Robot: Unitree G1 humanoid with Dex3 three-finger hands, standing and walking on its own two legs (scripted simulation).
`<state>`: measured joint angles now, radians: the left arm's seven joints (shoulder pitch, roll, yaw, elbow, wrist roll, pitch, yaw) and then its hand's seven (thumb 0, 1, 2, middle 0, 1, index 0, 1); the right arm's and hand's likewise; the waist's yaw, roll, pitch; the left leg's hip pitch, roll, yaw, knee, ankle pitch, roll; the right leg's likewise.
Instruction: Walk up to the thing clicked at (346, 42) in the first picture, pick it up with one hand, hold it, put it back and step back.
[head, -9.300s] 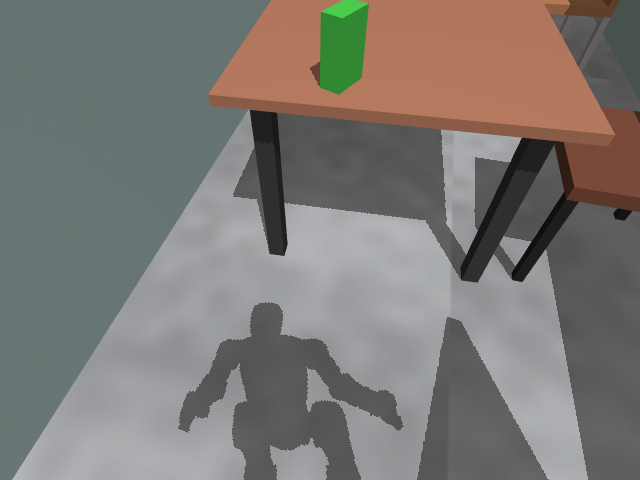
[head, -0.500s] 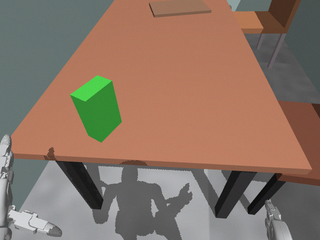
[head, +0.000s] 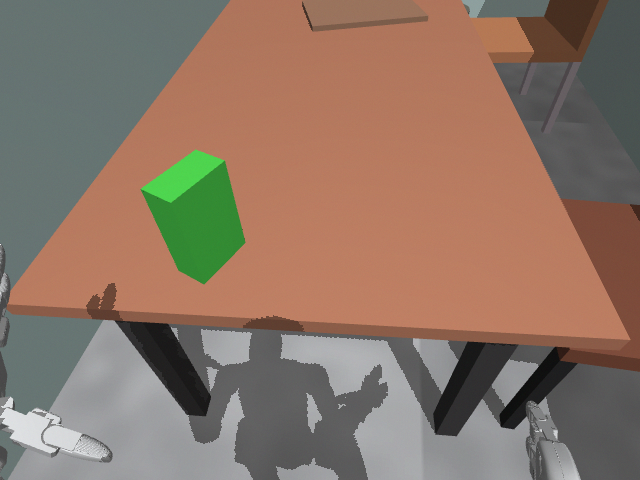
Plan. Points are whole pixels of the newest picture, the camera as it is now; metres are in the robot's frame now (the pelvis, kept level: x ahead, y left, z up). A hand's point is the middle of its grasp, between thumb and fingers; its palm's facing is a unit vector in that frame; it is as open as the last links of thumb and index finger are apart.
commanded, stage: go down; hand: left
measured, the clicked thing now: (200, 219) +0.48 +0.23 +0.05
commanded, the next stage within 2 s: none
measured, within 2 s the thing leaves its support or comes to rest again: neither
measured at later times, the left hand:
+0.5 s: hand (35, 331) +0.22 +0.30 +0.14, palm faces +0.38 -0.87 -0.32, open 17.3 cm
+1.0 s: hand out of the picture +0.30 +0.37 +0.16, palm faces +0.25 -0.97 -0.04, open 17.7 cm
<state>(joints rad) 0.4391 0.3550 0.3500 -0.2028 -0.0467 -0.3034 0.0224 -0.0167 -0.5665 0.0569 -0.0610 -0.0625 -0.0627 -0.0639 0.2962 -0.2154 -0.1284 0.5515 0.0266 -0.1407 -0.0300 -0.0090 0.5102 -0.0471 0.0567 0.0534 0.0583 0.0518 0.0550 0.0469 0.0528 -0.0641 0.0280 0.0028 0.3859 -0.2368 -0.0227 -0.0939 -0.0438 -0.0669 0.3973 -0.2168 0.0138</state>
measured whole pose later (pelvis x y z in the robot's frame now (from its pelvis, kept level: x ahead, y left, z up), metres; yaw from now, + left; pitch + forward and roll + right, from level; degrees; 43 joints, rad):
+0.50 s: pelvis +0.00 +0.01 -0.01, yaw +0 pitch -3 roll +0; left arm 0.23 0.37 0.46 -0.03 -0.14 -0.29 -0.11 -0.02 -0.47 0.05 -0.05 -0.02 -0.03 -0.04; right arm 0.29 -0.19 -0.08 0.55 0.02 -0.11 -0.03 -0.01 0.48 -0.06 0.06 0.05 0.06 0.05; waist 0.04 0.03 0.01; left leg -0.16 0.02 0.00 0.50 -0.30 -0.01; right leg -0.17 -0.05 -0.07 0.49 -0.26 0.02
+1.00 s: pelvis +0.01 +0.01 +0.00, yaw +0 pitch +1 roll -1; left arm -0.26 0.62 0.62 0.57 -0.28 0.01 -0.49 -0.02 -0.56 0.01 -0.05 0.00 -0.03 -0.01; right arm 0.28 -0.24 0.00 0.62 0.03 -0.19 -0.11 -0.01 0.47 -0.06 0.06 0.05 0.06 0.05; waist 0.01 0.02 -0.05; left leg -0.22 0.02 0.00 0.49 -0.28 -0.01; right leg -0.22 -0.06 -0.07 0.45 -0.24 0.03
